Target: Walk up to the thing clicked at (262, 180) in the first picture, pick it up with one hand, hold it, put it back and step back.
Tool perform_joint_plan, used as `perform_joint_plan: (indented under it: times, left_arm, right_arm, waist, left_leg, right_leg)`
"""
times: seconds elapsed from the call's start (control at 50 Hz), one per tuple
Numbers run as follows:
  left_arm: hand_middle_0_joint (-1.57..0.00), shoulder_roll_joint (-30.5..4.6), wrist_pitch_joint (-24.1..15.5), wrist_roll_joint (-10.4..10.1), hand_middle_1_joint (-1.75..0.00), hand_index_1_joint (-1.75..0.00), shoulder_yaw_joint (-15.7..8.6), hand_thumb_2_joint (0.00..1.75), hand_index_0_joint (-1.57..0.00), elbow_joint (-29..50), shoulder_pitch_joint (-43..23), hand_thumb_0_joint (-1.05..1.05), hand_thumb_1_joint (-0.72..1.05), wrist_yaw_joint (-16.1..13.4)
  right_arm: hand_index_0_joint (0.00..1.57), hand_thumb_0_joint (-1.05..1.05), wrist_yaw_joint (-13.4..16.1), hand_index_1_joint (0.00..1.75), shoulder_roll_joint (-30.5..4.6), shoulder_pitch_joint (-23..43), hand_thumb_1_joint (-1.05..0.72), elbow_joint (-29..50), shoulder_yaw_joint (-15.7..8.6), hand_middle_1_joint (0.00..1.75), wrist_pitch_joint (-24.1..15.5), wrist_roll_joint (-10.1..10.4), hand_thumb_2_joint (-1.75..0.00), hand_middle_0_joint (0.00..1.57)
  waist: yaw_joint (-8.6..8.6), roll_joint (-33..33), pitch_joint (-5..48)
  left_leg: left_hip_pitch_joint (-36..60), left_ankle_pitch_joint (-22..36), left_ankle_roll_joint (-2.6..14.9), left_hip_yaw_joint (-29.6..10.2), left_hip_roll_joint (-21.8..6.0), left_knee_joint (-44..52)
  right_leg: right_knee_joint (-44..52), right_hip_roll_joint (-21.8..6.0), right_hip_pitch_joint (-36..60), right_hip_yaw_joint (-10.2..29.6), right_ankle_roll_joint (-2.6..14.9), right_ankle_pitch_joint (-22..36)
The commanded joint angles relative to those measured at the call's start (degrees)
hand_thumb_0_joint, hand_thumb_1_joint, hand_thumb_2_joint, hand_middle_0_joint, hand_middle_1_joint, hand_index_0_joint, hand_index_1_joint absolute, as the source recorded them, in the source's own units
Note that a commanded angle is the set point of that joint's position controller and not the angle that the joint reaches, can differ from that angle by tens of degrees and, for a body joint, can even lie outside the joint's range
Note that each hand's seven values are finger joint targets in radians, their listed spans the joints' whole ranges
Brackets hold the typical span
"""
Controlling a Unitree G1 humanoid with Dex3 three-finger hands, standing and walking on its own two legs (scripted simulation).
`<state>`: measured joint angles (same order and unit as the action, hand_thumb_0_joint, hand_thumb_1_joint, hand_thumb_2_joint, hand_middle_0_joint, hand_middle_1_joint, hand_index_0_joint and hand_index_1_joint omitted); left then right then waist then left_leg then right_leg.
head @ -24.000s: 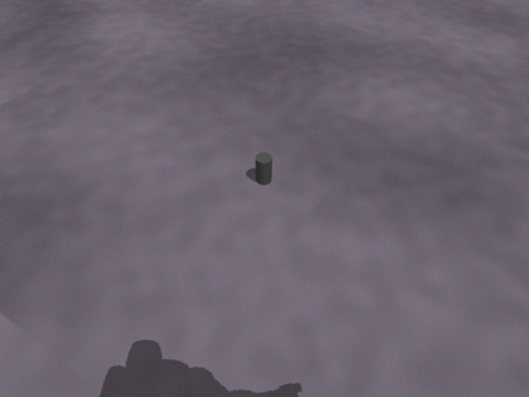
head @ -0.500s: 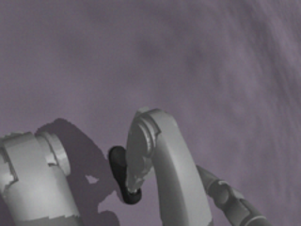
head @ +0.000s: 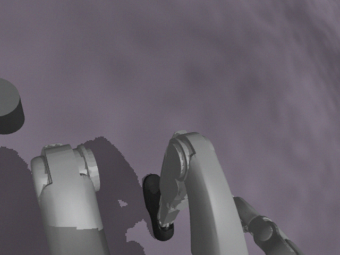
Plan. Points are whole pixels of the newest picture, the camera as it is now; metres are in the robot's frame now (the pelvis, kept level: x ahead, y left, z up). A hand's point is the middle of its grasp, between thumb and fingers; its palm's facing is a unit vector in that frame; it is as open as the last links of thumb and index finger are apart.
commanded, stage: rise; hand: left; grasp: from the side
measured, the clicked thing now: (0, 109) +0.43 +0.30 -0.22
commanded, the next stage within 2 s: home in 0.08 s
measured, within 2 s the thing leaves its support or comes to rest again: neither
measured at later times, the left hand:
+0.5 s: hand out of the picture +0.31 +0.41 +0.01, palm faces +0.38 -0.79 -0.49, open 17.3 cm
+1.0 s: hand out of the picture +0.25 +0.28 +0.21, palm faces +0.35 -0.85 -0.41, open 17.4 cm
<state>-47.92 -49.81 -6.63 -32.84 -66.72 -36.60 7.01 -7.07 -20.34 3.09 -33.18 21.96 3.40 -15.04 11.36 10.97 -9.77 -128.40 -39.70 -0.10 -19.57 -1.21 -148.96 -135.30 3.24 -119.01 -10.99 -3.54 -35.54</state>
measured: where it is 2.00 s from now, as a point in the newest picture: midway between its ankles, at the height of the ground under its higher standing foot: (119, 236)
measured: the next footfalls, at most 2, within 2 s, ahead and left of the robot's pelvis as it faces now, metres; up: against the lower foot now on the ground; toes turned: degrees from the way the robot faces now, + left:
none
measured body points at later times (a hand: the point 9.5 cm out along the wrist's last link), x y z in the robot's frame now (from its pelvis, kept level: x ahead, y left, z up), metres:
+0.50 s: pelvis +0.01 -0.01 +0.08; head +0.19 +0.08 +0.48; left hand +0.29 +0.45 +0.04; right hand +0.19 -0.24 -0.04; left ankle +0.08 +0.12 -0.26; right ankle +0.14 -0.13 -0.26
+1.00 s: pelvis +0.07 -0.02 +0.31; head +0.18 +0.02 +0.74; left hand +0.23 +0.32 +0.24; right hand +0.30 -0.23 +0.21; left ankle +0.08 +0.12 -0.26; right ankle +0.14 -0.14 -0.26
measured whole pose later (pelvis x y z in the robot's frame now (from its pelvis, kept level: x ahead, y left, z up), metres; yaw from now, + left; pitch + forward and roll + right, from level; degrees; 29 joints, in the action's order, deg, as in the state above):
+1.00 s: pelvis +0.07 -0.02 +0.31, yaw +14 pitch +24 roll -3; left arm -19.0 7.4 0.4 -9.5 -20.1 5.1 -7.4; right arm 5.9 -14.0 -8.3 -29.7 -0.1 1.9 2.5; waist 2.3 -0.8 9.9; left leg -75.4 -34.3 -2.3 -3.9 -3.6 -85.2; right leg -83.0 -1.0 -73.1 -3.1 -0.3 -34.2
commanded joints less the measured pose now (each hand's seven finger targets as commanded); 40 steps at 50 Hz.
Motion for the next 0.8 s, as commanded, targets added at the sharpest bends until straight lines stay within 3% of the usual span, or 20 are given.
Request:
perform_joint_plan:
  times: [0.0, 0.02, 0.04, 0.06, 0.08, 0.12, 0.16, 0.18, 0.2, 0.22, 0.26, 0.34, 0.38, 0.42, 0.5, 0.52, 0.56, 0.64, 0.74, 0.78]
  left_arm:
    - [-0.01, -6.6, 0.9, -2.1, -0.04, -0.02, 1.5, 0.05, -0.04, 6.8, -11.7, 0.0, -0.61, 3.1]
    - [-0.03, -5.0, 1.3, -2.4, 0.0, 0.0, 1.8, 0.05, -0.02, 5.5, -11.5, 0.0, -0.53, 3.6]
    - [-0.06, -17.9, 4.8, 6.8, -0.04, -0.04, -2.4, 0.06, -0.06, 5.2, -10.0, 0.0, -0.5, 1.1]
    - [-0.06, -15.5, 6.3, 6.3, -0.04, -0.05, -0.8, 0.07, -0.05, 8.9, -13.8, 0.0, -0.51, 0.6]
    - [-0.06, -13.8, 7.6, 6.8, -0.06, -0.06, -0.5, 0.08, -0.05, 10.2, -14.1, 0.0, -0.52, 0.4]
    - [-0.08, -17.2, 10.5, 8.4, -0.07, -0.08, -1.6, 0.08, -0.06, 15.9, -15.5, 0.0, -0.56, -0.6]
    - [-0.09, -19.1, 14.1, 10.2, -0.07, -0.08, -3.1, 0.08, -0.07, 16.8, -13.9, 0.0, -0.57, -1.8]
    - [-0.07, -20.5, 15.5, 10.7, -0.08, -0.08, -3.5, 0.13, -0.07, 19.2, -14.7, 0.0, -0.49, -2.3]
    - [-0.06, -19.0, 17.1, 11.2, -0.06, -0.06, -2.6, 0.08, -0.06, 20.3, -14.3, 0.0, -0.51, -2.6]
    - [-0.05, -18.4, 19.1, 11.6, -0.06, -0.06, -3.3, 0.07, -0.05, 19.3, -10.6, 0.0, -0.52, -3.1]
    - [-0.05, -15.0, 22.3, 12.0, -0.06, -0.06, -2.2, 0.06, -0.05, 20.4, -7.2, 0.0, -0.54, -3.7]
    - [-0.06, -7.0, 28.8, 11.7, -0.07, -0.07, 2.5, 0.09, -0.06, 26.0, -0.4, 0.0, -0.5, -4.6]
    - [-0.06, -3.1, 32.1, 11.3, -0.06, -0.06, 4.9, 0.08, -0.06, 28.9, 3.7, 0.0, -0.52, -5.1]
    - [-0.06, -1.4, 34.9, 11.0, -0.06, -0.06, 6.3, 0.07, -0.06, 34.2, 6.7, 0.0, -0.54, -5.8]
    - [-0.06, -2.2, 39.8, 10.0, -0.07, -0.07, 6.6, 0.09, -0.06, 47.4, 12.5, 0.0, -0.5, -8.0]
    - [-0.06, -2.6, 40.7, 9.8, -0.06, -0.06, 6.1, 0.08, -0.06, 50.0, 13.6, 0.0, -0.51, -8.7]
    - [-0.06, 0.5, 42.9, 9.8, -0.06, -0.06, 7.6, 0.07, -0.05, 50.3, 18.6, 0.0, -0.52, -9.7]
    - [-0.05, 2.4, 45.4, 9.0, -0.05, -0.06, 8.2, 0.06, -0.05, 57.1, 21.2, 0.0, -0.54, -11.7]
    - [-0.05, 12.4, 49.2, 8.1, -0.05, -0.05, 13.6, 0.05, -0.05, 49.6, 32.5, 0.0, -0.56, -13.1]
    - [-0.05, 10.8, 49.8, 7.8, -0.05, -0.05, 12.9, 0.05, -0.05, 55.0, 31.4, 0.0, -0.56, -13.9]
  right_arm:
    - [0.2, 0.0, 1.5, 0.3, -18.0, -4.0, -0.86, 0.3, -8.5, 0.3, 0.1, 2.5, -0.89, 0.2]
    - [0.2, 0.0, 1.4, 0.3, -17.9, -3.5, -0.78, 0.8, -8.7, 0.3, 0.0, 2.9, -0.88, 0.2]
    - [0.2, 0.0, 1.7, 0.3, -16.7, -4.7, -0.86, 0.0, -12.1, 0.3, 0.6, 4.8, -0.91, 0.2]
    - [0.2, 0.0, 1.7, 0.3, -16.0, -5.1, -0.91, 0.7, -12.3, 0.3, 1.1, 5.3, -0.91, 0.2]
    - [0.2, 0.0, 1.6, 0.3, -15.8, -6.2, -0.91, 0.8, -13.2, 0.3, 1.5, 5.8, -0.91, 0.2]
    - [0.2, 0.0, 1.5, 0.3, -15.1, -7.4, -0.94, 1.4, -14.7, 0.3, 1.7, 6.7, -0.92, 0.2]
    - [0.2, 0.0, 1.8, 0.3, -14.7, -9.2, -0.97, 1.1, -16.1, 0.3, 2.2, 7.6, -0.93, 0.2]
    - [0.2, 0.0, 1.9, 0.3, -14.2, -9.7, -0.9, 1.0, -16.7, 0.3, 2.6, 8.2, -0.9, 0.2]
    - [0.2, 0.0, 2.1, 0.3, -13.6, -10.0, -0.9, 1.1, -17.4, 0.3, 2.9, 8.8, -0.9, 0.2]
    - [0.2, 0.0, 2.3, 0.3, -13.2, -10.9, -0.9, 1.0, -18.1, 0.3, 3.1, 9.2, -0.9, 0.2]
    - [0.2, 0.0, 2.4, 0.3, -12.5, -12.0, -0.9, 0.7, -19.6, 0.3, 3.5, 10.2, -0.9, 0.2]
    - [0.2, 0.0, 3.0, 0.3, -10.5, -12.1, -0.9, 2.3, -23.0, 0.3, 3.9, 12.7, -0.9, 0.2]
    - [0.2, 0.0, 3.4, 0.3, -10.3, -13.3, -0.9, 2.4, -24.8, 0.3, 4.1, 13.7, -0.9, 0.2]
    - [0.2, 0.0, 4.0, 0.3, -10.1, -13.5, -0.9, 3.2, -25.8, 0.3, 4.1, 14.9, -0.9, 0.2]
    - [0.2, 0.0, 5.9, 0.3, -8.4, -12.8, -0.9, 6.1, -26.4, 0.3, 4.1, 16.6, -0.9, 0.2]
    - [0.2, 0.0, 6.3, 0.3, -8.0, -12.7, -0.9, 6.5, -26.4, 0.3, 4.2, 16.9, -0.9, 0.2]
    - [0.2, 0.0, 7.4, 0.3, -7.0, -12.5, -0.9, 7.2, -26.4, 0.3, 3.7, 17.1, -0.9, 0.2]
    - [0.2, 0.0, 9.6, 0.3, -5.1, -12.4, -0.9, 8.1, -26.4, 0.3, 2.5, 17.4, -0.9, 0.2]
    - [0.2, 0.0, 11.5, 0.3, -2.4, -11.9, -0.9, 8.7, -25.9, 0.3, 0.0, 17.5, -0.9, 0.2]
    - [0.2, 0.0, 12.1, 0.3, -2.5, -13.6, -0.9, 8.3, -26.2, 0.3, -0.7, 17.5, -0.9, 0.2]
  waist:
    - [4.18, -26.5, 27.6]
    - [4.32, -24.9, 26.3]
    - [-0.7, -30.1, 32.8]
    - [0.04, -31.9, 35.5]
    - [-0.31, -33.0, 37.6]
    - [-1.84, -35.7, 42.4]
    - [-2.78, -37.0, 44.4]
    - [-3.39, -37.3, 45.4]
    - [-3.78, -37.9, 45.9]
    - [-4.42, -37.2, 46.2]
    - [-5.21, -36.2, 46.0]
    - [-6.88, -30.0, 48.0]
    - [-6.75, -26.3, 48.8]
    - [-7.41, -23.6, 50.0]
    - [-9.02, -20.5, 52.6]
    - [-9.65, -20.0, 53.4]
    - [-9.5, -20.0, 51.6]
    - [-9.77, -20.7, 51.1]
    - [-8.48, -14.8, 45.1]
    - [-9.44, -15.1, 46.5]
  left_leg:
    - [19.2, 0.1, -0.26, 5.9, -2.6, 21.6]
    - [18.8, -1.5, -0.28, 5.1, -2.7, 22.3]
    - [25.6, 2.7, -0.55, 7.3, -2.6, 25.0]
    - [26.6, 2.8, -0.74, 7.3, -2.9, 25.8]
    - [28.5, 3.5, -0.93, 7.7, -2.8, 26.6]
    - [30.4, 4.4, -0.79, 9.4, -2.4, 27.7]
    - [32.5, 6.3, -0.92, 9.9, -2.3, 28.8]
    - [32.3, 6.0, -0.74, 10.6, -2.2, 29.3]
    - [33.4, 6.3, -0.81, 10.7, -2.2, 30.3]
    - [33.6, 7.0, -0.74, 11.3, -2.0, 30.5]
    - [33.6, 6.9, -0.7, 11.8, -1.8, 32.5]
    - [32.5, 1.7, 0.44, 13.2, -1.1, 37.0]
    - [33.2, 0.6, 0.87, 13.7, -0.8, 39.2]
    - [36.0, -0.3, 1.04, 12.8, -1.0, 42.2]
    - [39.2, -2.1, 1.55, 13.3, -0.8, 48.7]
    - [40.9, -1.9, 1.59, 13.5, -0.9, 50.1]
    - [44.3, -0.7, 1.49, 13.8, -1.0, 52.9]
    - [50.1, 0.8, 1.41, 15.5, -0.9, 57.9]
    - [52.3, 7.8, 1.89, 18.4, -0.2, 61.7]
    - [57.1, 11.9, 1.77, 18.8, -0.2, 63.9]
  right_leg:
    - [9.3, 1.4, 8.4, -5.5, 4.53, 4.4]
    - [9.0, 1.2, 6.6, -5.7, 4.57, 3.1]
    - [9.8, 0.7, 7.1, -4.3, 5.01, 4.4]
    - [9.9, 0.8, 6.9, -3.8, 5.13, 3.9]
    - [10.0, 0.5, 6.6, -3.3, 5.25, 4.5]
    - [11.2, 0.3, 8.4, -2.0, 5.5, 4.8]
    - [10.9, 0.0, 7.3, -1.4, 5.72, 5.6]
    - [11.5, 0.0, 7.6, -0.7, 5.87, 5.1]
    - [11.6, -0.2, 6.6, -0.4, 6.02, 5.2]
    - [12.4, -0.2, 7.1, -0.1, 6.0, 5.5]
    - [13.3, -0.5, 6.6, 0.5, 6.13, 5.1]
    - [18.9, -0.9, 8.0, 2.4, 6.2, 1.3]
    - [22.3, -0.9, 10.3, 3.2, 5.93, 0.3]
    - [25.4, -1.1, 11.7, 3.6, 5.79, -0.3]
    - [32.0, -1.4, 20.8, 5.2, 5.37, -1.8]
    - [33.7, -1.6, 23.2, 5.9, 5.32, -1.6]
    - [36.6, -1.8, 25.2, 6.5, 5.33, -0.9]
    - [43.5, -2.2, 32.8, 8.2, 5.23, -0.6]
    - [53.2, -2.8, 45.2, 10.1, 4.47, 4.2]
    - [56.1, -3.1, 50.0, 10.7, 4.29, 8.5]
